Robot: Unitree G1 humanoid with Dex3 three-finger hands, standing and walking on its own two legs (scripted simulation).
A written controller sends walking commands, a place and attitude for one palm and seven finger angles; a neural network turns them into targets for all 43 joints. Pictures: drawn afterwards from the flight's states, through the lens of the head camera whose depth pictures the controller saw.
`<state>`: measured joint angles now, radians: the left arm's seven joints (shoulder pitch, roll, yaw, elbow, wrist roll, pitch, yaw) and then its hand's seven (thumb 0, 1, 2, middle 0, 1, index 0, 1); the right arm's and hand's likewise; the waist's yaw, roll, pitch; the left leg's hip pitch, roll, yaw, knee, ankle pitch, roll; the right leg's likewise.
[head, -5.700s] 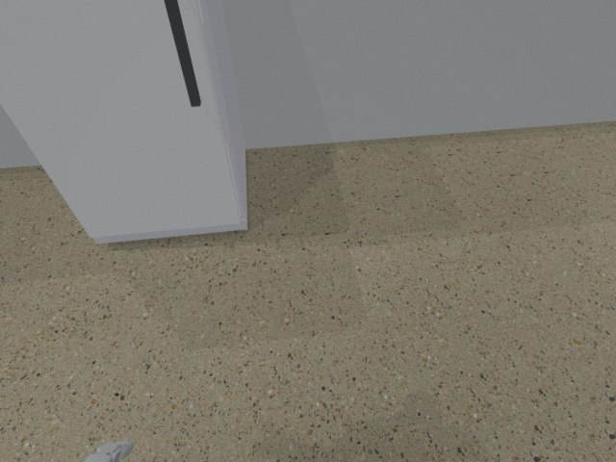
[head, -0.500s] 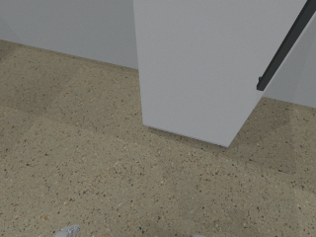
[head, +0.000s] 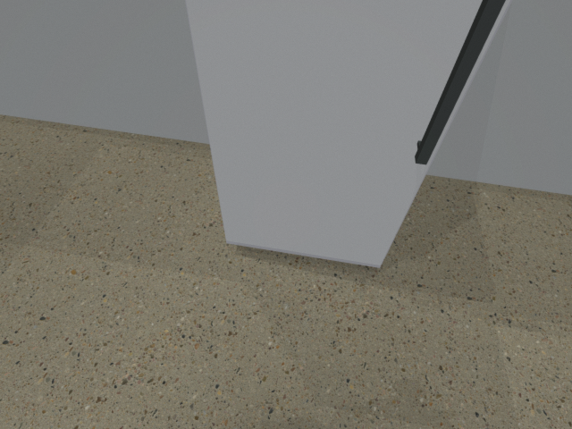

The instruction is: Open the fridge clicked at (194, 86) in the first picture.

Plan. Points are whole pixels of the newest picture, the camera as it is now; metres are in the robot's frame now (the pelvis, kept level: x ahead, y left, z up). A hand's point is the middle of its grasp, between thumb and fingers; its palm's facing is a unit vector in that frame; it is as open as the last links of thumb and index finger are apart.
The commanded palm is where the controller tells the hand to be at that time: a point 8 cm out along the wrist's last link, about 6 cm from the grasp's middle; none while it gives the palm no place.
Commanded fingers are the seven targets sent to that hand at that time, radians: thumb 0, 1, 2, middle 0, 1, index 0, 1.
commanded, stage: take the last steps up to it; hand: right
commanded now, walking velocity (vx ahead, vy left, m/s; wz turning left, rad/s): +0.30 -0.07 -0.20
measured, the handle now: (450, 85) +0.75 -0.28 +0.10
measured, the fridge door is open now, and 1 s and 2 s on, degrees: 0 0 0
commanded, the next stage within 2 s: come to a stop and stand still in 0.98 s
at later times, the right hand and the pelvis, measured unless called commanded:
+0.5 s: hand out of the picture -0.08 -0.19 -0.16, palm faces +0.24 +0.95 -0.18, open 7.4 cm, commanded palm none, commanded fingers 0.00 -0.90 -0.90 0.20 0.30 0.20 0.30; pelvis +0.06 -0.05 +0.00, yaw -7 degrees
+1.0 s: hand (441, 333) +0.33 -0.27 -0.16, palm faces +0.02 +0.98 -0.21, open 7.4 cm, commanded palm none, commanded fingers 0.00 -0.90 -0.90 0.20 0.30 0.20 0.30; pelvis +0.21 -0.08 +0.00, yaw -3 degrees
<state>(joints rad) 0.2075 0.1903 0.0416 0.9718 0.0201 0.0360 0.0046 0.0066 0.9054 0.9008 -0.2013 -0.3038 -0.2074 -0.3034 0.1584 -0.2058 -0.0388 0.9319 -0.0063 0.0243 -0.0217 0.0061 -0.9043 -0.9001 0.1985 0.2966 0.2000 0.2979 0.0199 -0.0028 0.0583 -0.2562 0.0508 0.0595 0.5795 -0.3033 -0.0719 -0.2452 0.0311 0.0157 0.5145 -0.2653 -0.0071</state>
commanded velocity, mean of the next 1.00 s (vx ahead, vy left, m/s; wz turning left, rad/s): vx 0.27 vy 0.00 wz -0.01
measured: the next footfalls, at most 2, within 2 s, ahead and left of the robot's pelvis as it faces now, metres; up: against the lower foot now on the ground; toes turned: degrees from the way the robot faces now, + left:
right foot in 0.52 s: +0.13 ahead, -0.18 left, +0.00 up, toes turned -14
left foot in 1.04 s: +0.36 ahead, +0.04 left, +0.00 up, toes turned +6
